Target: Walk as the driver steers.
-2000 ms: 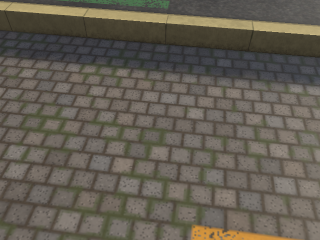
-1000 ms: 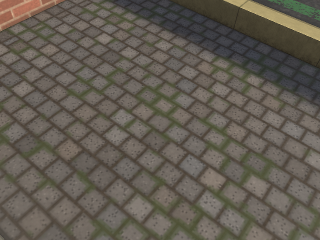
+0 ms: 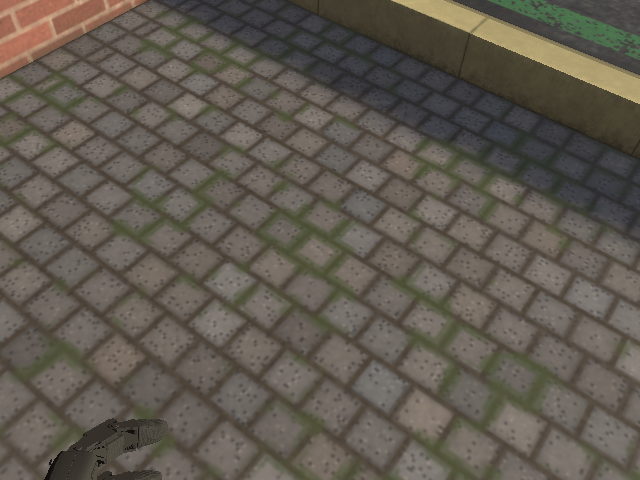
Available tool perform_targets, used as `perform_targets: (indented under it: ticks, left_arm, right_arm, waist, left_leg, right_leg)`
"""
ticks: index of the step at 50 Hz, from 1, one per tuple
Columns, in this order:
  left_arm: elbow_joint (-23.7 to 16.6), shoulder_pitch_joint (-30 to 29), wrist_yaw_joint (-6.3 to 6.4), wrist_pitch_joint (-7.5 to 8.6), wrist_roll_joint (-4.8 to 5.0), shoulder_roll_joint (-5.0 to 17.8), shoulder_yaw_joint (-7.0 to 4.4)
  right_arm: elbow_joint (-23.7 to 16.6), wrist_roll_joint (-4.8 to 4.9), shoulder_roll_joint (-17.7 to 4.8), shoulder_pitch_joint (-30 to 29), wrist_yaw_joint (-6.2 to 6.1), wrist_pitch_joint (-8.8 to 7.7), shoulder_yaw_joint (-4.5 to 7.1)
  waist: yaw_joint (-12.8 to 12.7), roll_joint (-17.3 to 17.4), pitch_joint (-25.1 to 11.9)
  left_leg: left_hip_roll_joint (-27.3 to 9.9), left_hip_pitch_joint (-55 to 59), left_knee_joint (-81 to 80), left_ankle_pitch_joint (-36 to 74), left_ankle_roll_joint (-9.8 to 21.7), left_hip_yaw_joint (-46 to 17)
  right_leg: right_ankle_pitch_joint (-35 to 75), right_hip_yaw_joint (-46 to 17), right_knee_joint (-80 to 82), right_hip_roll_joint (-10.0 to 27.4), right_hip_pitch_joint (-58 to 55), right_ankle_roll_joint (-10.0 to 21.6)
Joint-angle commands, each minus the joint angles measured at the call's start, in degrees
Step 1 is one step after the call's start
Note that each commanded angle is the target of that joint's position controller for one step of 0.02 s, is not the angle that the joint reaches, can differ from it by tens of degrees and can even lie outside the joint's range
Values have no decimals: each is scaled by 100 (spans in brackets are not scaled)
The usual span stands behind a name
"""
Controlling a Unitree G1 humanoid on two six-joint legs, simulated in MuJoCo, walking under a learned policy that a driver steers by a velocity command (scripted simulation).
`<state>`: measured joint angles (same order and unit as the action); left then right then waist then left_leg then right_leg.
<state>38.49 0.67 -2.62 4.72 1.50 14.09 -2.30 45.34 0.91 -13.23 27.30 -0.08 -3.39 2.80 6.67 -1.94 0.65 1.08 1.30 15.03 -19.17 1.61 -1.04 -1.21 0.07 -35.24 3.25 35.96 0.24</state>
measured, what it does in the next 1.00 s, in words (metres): walks ahead: right foot, then left foot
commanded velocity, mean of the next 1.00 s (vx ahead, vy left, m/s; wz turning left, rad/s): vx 0.49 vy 0.00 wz -0.13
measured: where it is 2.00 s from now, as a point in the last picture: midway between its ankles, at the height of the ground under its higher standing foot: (383, 238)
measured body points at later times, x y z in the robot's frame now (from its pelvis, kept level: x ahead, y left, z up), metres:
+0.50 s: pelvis +0.27 -0.05 +0.00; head +0.29 -0.05 +0.45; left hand +0.28 +0.23 -0.12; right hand +0.48 -0.28 -0.08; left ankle +0.46 +0.12 -0.69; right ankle +0.19 -0.13 -0.74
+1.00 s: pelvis +0.54 -0.01 +0.00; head +0.57 -0.02 +0.45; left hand +0.76 +0.21 -0.09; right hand +0.54 -0.30 -0.12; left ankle +0.49 +0.09 -0.74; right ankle +0.68 -0.20 -0.68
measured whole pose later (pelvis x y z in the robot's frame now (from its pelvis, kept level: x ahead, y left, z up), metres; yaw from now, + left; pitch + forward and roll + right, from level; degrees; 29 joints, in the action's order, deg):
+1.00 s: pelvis +0.54 -0.01 +0.00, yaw -10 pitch +1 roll +3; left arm 41.6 8.9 -1.1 1.6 1.2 16.6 -3.7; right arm 47.5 -0.6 -15.1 18.0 -0.1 -5.5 4.0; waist 3.4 -2.6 1.3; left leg 1.4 -0.9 13.8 -13.8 1.4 11.6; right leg 0.4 -3.4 -47.6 6.4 40.9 0.0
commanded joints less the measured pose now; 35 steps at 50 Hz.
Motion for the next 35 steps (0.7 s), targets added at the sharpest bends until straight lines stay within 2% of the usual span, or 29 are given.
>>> perform_targets:
  ticks: [1,2,3,4,5,6,7,8,9,10,11,13,15,18,21,26,29,30,31,32,33,34,35]
  left_arm:
    - [-638,-794,-76,145,30,451,-100]
    - [-608,-598,-72,152,10,562,-149]
    - [-513,-180,-38,145,-26,702,-229]
    - [-278,663,26,117,-52,910,-352]
    - [-56,1827,100,94,-93,1217,-445]
    - [63,2265,89,92,-198,1776,-524]
    - [83,2329,82,67,-127,1268,-412]
    - [72,1864,114,46,-95,1030,-325]
    - [25,1479,126,30,-110,874,-266]
    - [15,1205,103,41,-160,744,-220]
    - [6,1046,85,82,-230,633,-188]
    - [81,998,71,172,-202,604,-196]
    - [205,1090,95,218,-165,716,-222]
    - [346,1352,170,182,-133,850,-248]
    - [474,1679,204,121,-74,993,-265]
    - [731,2251,224,-20,-31,1113,-277]
    - [812,2309,267,-128,-21,1212,-308]
    - [806,2266,278,-152,-18,1262,-319]
    - [796,2146,287,-177,-6,1287,-311]
    - [730,2081,294,-168,-49,1138,-243]
    - [494,2361,271,-78,-132,615,-76]
    - [569,2662,244,22,-58,443,5]
    - [521,2220,233,62,96,1046,-176]
  right_arm:
    - [-181,56,-1091,43,-29,-26,287]
    - [-180,55,-1158,-41,-36,-9,308]
    - [-189,55,-1215,-140,-47,11,329]
    - [-202,36,-1176,-169,-67,33,314]
    - [-351,-65,-995,-272,-91,30,234]
    - [-504,-64,-218,422,-66,-74,11]
    - [-395,65,-698,254,-43,-194,104]
    - [-551,190,-1018,-420,-23,-237,203]
    - [-642,145,-1006,-820,-40,-260,182]
    - [-653,23,-940,-981,-59,-247,191]
    - [-621,-24,-874,-873,-59,-190,210]
    - [-534,-19,-680,-676,-62,-73,181]
    - [-602,-64,-643,-908,-75,-20,168]
    - [-778,-104,-578,-1586,-63,-56,115]
    - [-915,-65,-468,-2225,9,-122,49]
    - [-1240,14,-484,-3118,197,-198,14]
    - [-1340,16,-580,-3141,296,-244,36]
    - [-1298,-3,-686,-2904,292,-261,86]
    - [-1143,-23,-848,-2277,262,-279,185]
    - [-901,-71,-1173,-1286,197,-289,324]
    - [-800,-225,-1747,-348,121,-275,463]
    - [-708,-142,-1530,-153,115,-227,415]
    - [-731,-109,-1120,-358,87,-183,292]
  waist:
    - [-176,872,468]
    - [-331,916,327]
    - [-607,937,15]
    - [-1020,873,-531]
    - [-1506,492,-1353]
    - [-1126,-1321,-2259]
    - [-1347,-1229,-2431]
    - [-1289,-803,-1338]
    - [-1112,-266,-816]
    - [-900,-54,-463]
    - [-671,-189,-361]
    - [-495,-309,-331]
    - [-462,-207,-139]
    - [-637,-50,37]
    - [-899,-25,128]
    - [-1239,-35,330]
    - [-1118,-194,232]
    - [-958,-271,79]
    - [-565,-280,-292]
    - [-110,-208,-992]
    - [39,717,-2059]
    - [-14,1750,-2787]
    - [114,1157,-2016]
  left_leg:
    - [-1481,-185,-295,2041,841,-866]
    - [-1486,-75,-38,2802,770,-797]
    - [-1376,-46,497,3887,660,-619]
    - [-1138,-309,1457,4640,526,-371]
    - [-897,-1497,3080,3492,324,-218]
    - [151,-3710,5368,-641,-117,-124]
    - [104,-4435,6184,-1227,-124,-832]
    - [-222,-4899,6345,-770,-93,-638]
    - [-514,-4716,6093,-209,-61,-434]
    - [-685,-4425,5757,120,-72,-364]
    - [-847,-4035,5517,354,-61,-421]
    - [-898,-3703,5277,541,-106,-361]
    - [-943,-3892,4899,843,-193,-319]
    - [-964,-4193,3835,1744,-269,-277]
    - [-797,-4011,2707,2470,-230,-138]
    - [-577,-4162,1785,2288,-106,-12]
    - [-399,-3867,1453,1601,110,83]
    - [-253,-3343,1339,1396,199,167]
    - [-70,-2364,1105,1467,342,319]
    - [-335,-708,1271,1762,581,95]
    - [-1906,1810,1495,1703,1256,-1873]
    - [-2660,2590,762,905,1736,-3833]
    - [-2440,2026,535,408,1460,-3307]
  right_leg:
    - [-105,123,426,-173,-177,202]
    - [-240,188,513,-270,-521,312]
    - [-303,321,618,-429,-1178,450]
    - [-269,406,634,-526,-2364,632]
    - [-240,-479,384,293,-4221,965]
    - [-1335,-3398,939,1857,-6193,1872]
    - [-2424,-4568,1817,1935,-6141,1967]
    - [-2402,-3622,1899,1729,-5319,1671]
    - [-1819,-2818,1957,1485,-4379,1510]
    - [-1235,-2307,2094,1227,-3564,1422]
    - [-916,-1934,2261,1009,-3020,1351]
    - [-612,-1554,2541,853,-2538,1406]
    - [-279,-1241,2715,826,-2319,1451]
    - [192,-882,2772,730,-2469,1362]
    - [311,-609,2742,649,-2664,1194]
    - [303,-688,2394,948,-3530,1174]
    - [1037,-758,1970,1121,-3990,1058]
    - [1777,-777,1651,1071,-3974,996]
    - [2650,-641,966,876,-3827,891]
    - [2501,-452,-182,580,-3095,708]
    - [441,-139,-2392,-98,-958,333]
    - [-3125,-588,-3706,-640,299,169]
    - [-2932,-910,-4166,-320,844,166]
